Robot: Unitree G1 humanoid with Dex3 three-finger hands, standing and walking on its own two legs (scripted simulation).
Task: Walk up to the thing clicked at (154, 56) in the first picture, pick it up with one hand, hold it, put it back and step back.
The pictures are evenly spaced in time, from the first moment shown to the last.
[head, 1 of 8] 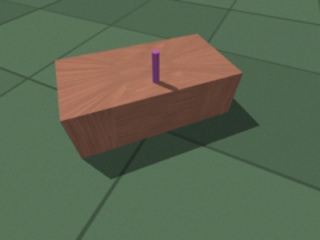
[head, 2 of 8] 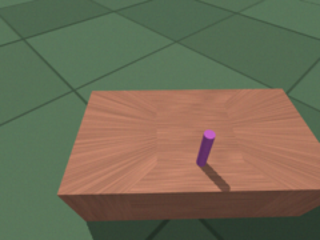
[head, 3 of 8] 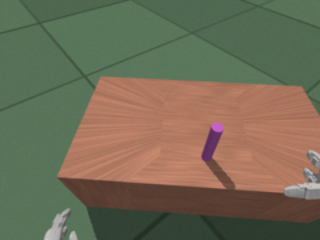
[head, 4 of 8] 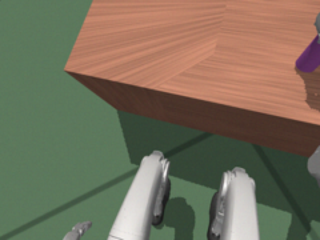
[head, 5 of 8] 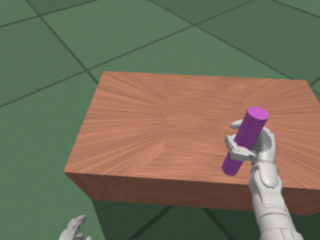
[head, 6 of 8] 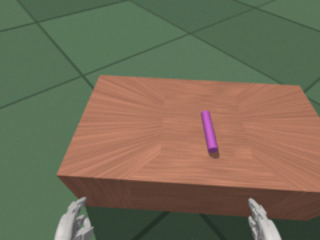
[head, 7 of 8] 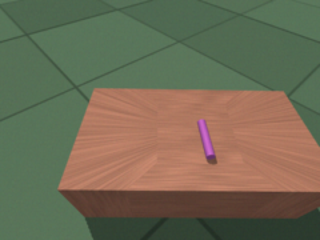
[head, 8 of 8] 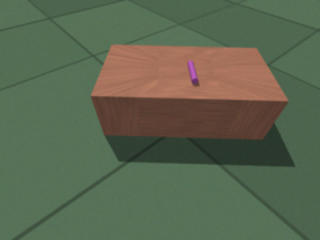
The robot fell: no
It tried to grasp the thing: yes
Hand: right
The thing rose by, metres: 0.27
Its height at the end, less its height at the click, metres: -0.09
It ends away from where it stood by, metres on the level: 0.13
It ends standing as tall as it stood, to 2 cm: no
